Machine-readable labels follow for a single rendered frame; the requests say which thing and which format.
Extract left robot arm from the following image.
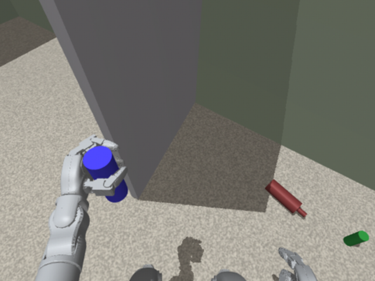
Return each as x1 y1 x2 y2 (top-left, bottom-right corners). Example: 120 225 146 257
35 194 90 281

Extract left robot hand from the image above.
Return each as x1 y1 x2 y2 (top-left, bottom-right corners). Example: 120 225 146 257
60 134 128 199

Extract right robot hand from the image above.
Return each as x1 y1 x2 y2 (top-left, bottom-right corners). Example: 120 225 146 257
278 248 317 281

